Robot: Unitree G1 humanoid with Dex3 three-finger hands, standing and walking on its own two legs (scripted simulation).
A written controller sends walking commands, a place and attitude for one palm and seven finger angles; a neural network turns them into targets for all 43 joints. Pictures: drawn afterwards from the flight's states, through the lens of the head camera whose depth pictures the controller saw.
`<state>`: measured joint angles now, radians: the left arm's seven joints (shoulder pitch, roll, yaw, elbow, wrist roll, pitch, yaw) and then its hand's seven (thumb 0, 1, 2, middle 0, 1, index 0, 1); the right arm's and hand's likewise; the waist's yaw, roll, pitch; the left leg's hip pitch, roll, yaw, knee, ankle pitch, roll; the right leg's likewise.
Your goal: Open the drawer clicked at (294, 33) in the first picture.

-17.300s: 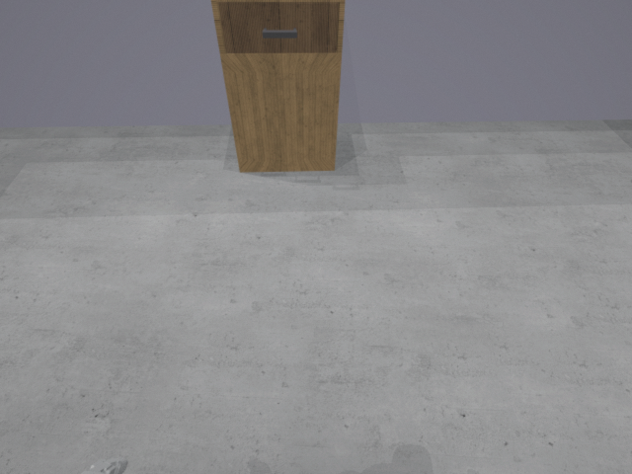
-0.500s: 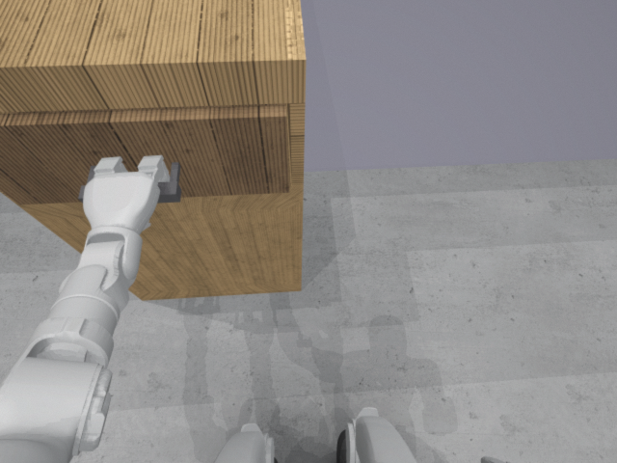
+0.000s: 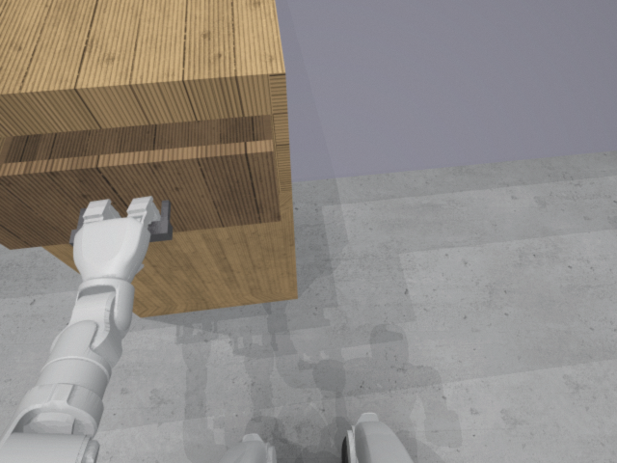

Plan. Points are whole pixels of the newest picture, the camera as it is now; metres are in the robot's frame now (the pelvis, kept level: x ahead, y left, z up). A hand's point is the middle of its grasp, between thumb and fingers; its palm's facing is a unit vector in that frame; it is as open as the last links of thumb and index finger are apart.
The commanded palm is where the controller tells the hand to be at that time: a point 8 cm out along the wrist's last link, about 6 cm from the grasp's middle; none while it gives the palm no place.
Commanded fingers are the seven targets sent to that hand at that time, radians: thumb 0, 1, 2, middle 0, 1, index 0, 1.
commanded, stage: pull the drawer open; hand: left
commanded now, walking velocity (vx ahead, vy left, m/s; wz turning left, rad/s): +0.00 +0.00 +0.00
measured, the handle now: (124, 222) +0.44 +0.26 -0.01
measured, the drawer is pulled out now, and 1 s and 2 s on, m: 0.06 0.19 0.24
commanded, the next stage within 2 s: none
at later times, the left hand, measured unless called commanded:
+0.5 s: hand (125, 339) +0.28 +0.23 -0.04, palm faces -0.02 -0.08 -1.00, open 5.5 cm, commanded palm +0.23 +0.24 +0.01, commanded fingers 0.00 0.90 0.90 -0.40 -1.35 -0.40 -1.35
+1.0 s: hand (122, 354) +0.26 +0.23 -0.04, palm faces -0.04 -0.02 -1.00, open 5.4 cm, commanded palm +0.25 +0.23 +0.01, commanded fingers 0.00 0.90 0.90 -0.40 -1.35 -0.40 -1.35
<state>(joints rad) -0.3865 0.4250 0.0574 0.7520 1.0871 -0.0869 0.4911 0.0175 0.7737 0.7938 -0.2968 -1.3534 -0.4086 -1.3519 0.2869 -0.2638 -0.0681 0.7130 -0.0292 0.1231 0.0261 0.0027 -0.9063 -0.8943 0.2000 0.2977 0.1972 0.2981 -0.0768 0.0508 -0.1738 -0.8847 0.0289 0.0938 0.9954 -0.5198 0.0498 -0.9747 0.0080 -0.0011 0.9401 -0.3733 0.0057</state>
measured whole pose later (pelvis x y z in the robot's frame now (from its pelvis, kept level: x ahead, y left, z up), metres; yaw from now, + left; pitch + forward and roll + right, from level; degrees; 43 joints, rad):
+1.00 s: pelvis -0.01 -0.04 +0.00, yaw +4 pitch +17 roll +1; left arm -0.03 0.35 -0.01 0.48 1.11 -0.03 0.51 0.00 0.72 0.84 -0.36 -1.35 -0.42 -1.35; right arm 0.17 -0.24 -0.04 0.67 -0.04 0.04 -0.05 0.00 -0.90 -0.89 0.20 0.30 0.20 0.30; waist 0.01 0.04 -0.16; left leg -0.78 0.01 0.03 1.00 -0.51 0.00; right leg -0.87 -0.01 -0.06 1.00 -0.42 -0.05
